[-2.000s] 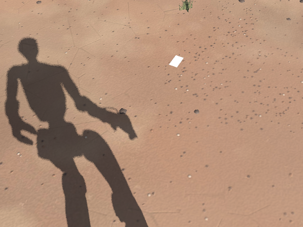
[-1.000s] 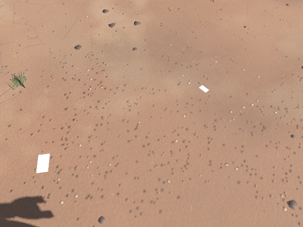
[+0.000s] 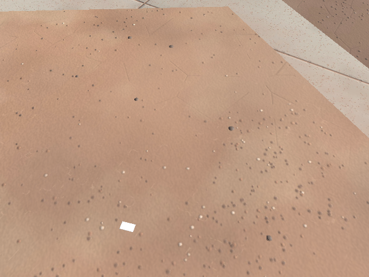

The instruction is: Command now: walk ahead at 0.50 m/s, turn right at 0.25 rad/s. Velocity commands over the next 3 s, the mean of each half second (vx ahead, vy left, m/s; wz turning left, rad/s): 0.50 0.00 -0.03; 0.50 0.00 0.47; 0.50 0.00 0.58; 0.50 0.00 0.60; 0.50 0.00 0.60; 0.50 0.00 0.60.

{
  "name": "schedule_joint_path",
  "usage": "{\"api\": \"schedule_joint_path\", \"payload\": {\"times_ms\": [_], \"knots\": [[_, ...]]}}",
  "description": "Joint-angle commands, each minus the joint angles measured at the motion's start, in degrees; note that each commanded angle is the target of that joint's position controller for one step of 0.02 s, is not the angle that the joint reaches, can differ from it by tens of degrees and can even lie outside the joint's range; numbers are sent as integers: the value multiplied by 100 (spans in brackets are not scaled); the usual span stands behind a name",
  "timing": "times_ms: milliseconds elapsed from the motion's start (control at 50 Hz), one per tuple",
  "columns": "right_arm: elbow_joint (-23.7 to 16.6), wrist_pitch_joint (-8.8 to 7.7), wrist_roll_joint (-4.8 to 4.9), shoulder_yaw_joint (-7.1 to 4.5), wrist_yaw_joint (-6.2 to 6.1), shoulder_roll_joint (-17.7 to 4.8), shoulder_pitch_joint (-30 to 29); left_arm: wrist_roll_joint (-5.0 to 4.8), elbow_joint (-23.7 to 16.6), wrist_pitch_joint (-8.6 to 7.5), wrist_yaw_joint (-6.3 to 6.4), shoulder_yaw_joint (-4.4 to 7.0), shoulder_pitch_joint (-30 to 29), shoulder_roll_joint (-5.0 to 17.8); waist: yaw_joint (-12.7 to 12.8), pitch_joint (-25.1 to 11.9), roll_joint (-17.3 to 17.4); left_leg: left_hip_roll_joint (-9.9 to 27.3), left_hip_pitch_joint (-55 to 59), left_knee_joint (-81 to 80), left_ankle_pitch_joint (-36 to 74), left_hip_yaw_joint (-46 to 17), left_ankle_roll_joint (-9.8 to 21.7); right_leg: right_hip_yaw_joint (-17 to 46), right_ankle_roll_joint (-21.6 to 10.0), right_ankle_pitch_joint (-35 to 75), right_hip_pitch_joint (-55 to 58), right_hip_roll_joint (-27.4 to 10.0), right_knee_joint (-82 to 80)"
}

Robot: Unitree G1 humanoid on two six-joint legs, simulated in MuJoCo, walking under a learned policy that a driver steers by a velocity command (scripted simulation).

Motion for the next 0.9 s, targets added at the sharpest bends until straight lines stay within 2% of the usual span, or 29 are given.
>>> {"api": "schedule_joint_path", "payload": {"times_ms": [20, 60, 100, 160, 200, 260, 320, 340, 360, 380, 400, 420, 440, 460, 480, 500, 520, 540, 560, 580, 620, 680, 740, 780, 820, 840, 860, 880, 900], "knots": [[-295, 8, -70, -147, -2, -568, 233, 41, -259, -193, 53, 181, 35, 694, -62, -688, -440, 380, -864, -363, 361, -282, -121, 1865, -1222, 1273, 1057, -1671, -1596], [-358, 85, -125, -111, -16, -420, -8, 23, -119, -239, 92, 200, 106, 797, -52, -458, -378, 357, -1032, -917, 863, -200, -266, 1433, -1170, 1434, 846, -1542, -1797], [-446, 89, -143, -73, -9, -327, -374, 25, 0, -241, 139, 201, 213, 826, 75, -297, -342, 332, -1128, -1668, 1660, -186, -328, 1109, -1030, 1442, 819, -1390, -1885], [-559, 38, -100, -13, 48, -185, -928, -10, 195, -227, 167, 204, 460, 890, 322, -152, -399, 110, -867, -2826, 2659, -56, -290, 787, -805, 1097, 836, -1231, -1921], [-651, 8, -55, 0, 97, -181, -1257, -44, 371, -220, 163, 216, 718, 946, 469, -43, -417, 0, -818, -3233, 2891, -36, -227, 846, -777, 839, 1027, -1352, -1906], [-789, -30, -50, -17, 186, -268, -1534, -74, 586, -155, 174, 235, 946, 980, 516, 57, -464, -80, -1100, -3644, 2543, -110, -16, 1003, -714, 1032, 1724, -1649, -1603], [-766, -52, -58, -63, 243, -399, -1257, -71, 705, -67, 219, 272, 909, 1067, 285, -115, -629, -235, -804, -3826, 1841, 12, 255, 1004, -525, 2038, 2286, -1820, -1135], [-665, -49, -60, -118, 233, -506, -872, -55, 699, -41, 235, 281, 792, 1112, 56, -379, -686, -421, -223, -3880, 1716, 204, 389, 840, -419, 3029, 2334, -1721, -680], [-441, -35, -74, -237, 196, -711, -130, -17, 695, -9, 255, 247, 746, 1037, -315, -898, -577, -607, 849, -3899, 1841, 365, 567, 547, -257, 3802, 2164, -1437, 275], [-280, -7, -87, -334, 161, -1040, 768, 94, 593, 1, 300, 151, 840, 848, -637, -1687, -134, 74, 2477, -3643, 2228, -487, 879, 267, -32, 2768, 1226, -1158, 1816], [-180, 22, -79, -461, 187, -1530, 1145, 97, 498, -116, 229, -16, 1628, 273, -286, -2383, 1379, 1314, 4542, -4164, 885, -3365, 1931, 129, 468, -599, -1181, -132, 3986], [-195, 41, 23, -321, 211, -1000, 1216, 66, 546, -248, 184, 20, 1288, 608, -520, -2478, 1127, 1386, 4797, -4990, -174, -4462, 1890, 816, 429, -2232, -2005, -128, 4540], [-290, 48, 1, -253, 188, -812, 787, -119, 364, -339, 124, 108, 690, 929, -515, -1582, 704, 1289, 4108, -5112, -431, -3738, 1634, 856, 357, -1840, -2487, -450, 4724], [-393, 73, -60, -228, 173, -739, 418, -115, 266, -393, 132, 82, 260, 878, -421, -1003, 90, 1046, 3244, -5213, -19, -3112, 1477, 720, 304, -1394, -2413, -678, 4451], [-435, 82, -101, -222, 155, -710, 217, -32, 202, -422, 152, 88, 135, 832, -259, -651, 20, 922, 2549, -5308, 545, -2732, 1530, 662, 342, -1090, -2300, -839, 4067], [-482, 65, -151, -173, 138, -570, 107, 45, 209, -409, 174, 110, 195, 813, -85, -571, 102, 719, 2107, -5417, 1109, -2422, 1487, 711, 375, -861, -1916, -990, 3713], [-511, 72, -148, -159, 122, -510, 55, 85, 219, -383, 180, 110, 285, 756, 22, -577, 236, 583, 1870, -5521, 1398, -2218, 1493, 694, 444, -759, -1678, -1002, 3468], [-523, 72, -125, -156, 100, -480, 53, 120, 238, -340, 200, 98, 314, 653, 67, -583, 186, 464, 1727, -5622, 1566, -2019, 1480, 640, 500, -681, -1576, -997, 3298], [-509, 62, -101, -199, 68, -627, 94, 107, 210, -305, 212, 80, 331, 593, 115, -552, 371, 520, 1536, -5655, 1863, -1919, 1592, 585, 610, -647, -1557, -977, 3031], [-499, 57, -71, -228, 30, -684, 145, 109, 149, -281, 230, 60, 163, 566, 76, -453, 330, 477, 1403, -5711, 2026, -1773, 1614, 558, 712, -500, -1598, -976, 2682], [-454, 82, -42, -274, -44, -774, 307, 105, 34, -289, 235, 18, -324, 464, -59, -349, 214, 287, 1227, -5724, 1948, -1495, 1448, 531, 813, 246, -1519, -881, 1815], [-391, 146, 11, -313, -118, -847, 577, 64, -104, -349, 170, -30, -940, 353, -285, -312, 283, 123, 1085, -5613, 1772, -1362, 1244, 506, 887, 1230, -1108, -633, 720], [-316, 226, 54, -331, -158, -840, 868, -10, -214, -412, 102, -6, -1335, 448, -397, -308, 320, 232, 1285, -5352, 1472, -1667, 1171, 599, 868, 1392, -838, -484, 224], [-322, 270, 53, -345, -185, -826, 896, -32, -230, -454, 72, 51, -1330, 597, -308, -325, 399, 351, 1554, -5065, 1311, -2004, 1069, 717, 779, 1117, -646, -481, -35], [-373, 309, 26, -356, -194, -799, 785, -44, -138, -501, 74, 126, -948, 742, -40, -415, 536, 356, 1626, -4639, 1444, -2203, 934, 644, 589, 720, -101, -493, -230], [-414, 315, 3, -304, -184, -637, 756, -13, -6, -521, 108, 206, -455, 876, 212, -681, 498, 104, 1483, -4130, 1611, -2098, 783, 603, 421, 625, 673, -561, -411], [-522, 297, -64, -178, -154, -299, 730, 84, 81, -539, 156, 296, 324, 1153, 571, -1395, 56, -243, 957, -2752, 1214, -1705, 590, 1279, 75, 273, 1980, -1342, -306], [-714, 231, 19, -40, -147, 135, 1423, 145, 238, -446, 173, 431, 896, 1661, 378, -2196, -1559, -1067, -935, -865, -760, -846, 206, 3559, -785, -812, 3915, -2634, -598], [-689, 207, 110, -98, -156, -302, 1490, 29, 307, -404, 128, 365, 953, 1303, 408, -2057, -1808, -705, -1858, 167, -1310, -866, 138, 4633, -964, -2010, 3868, -2923, -994]]}}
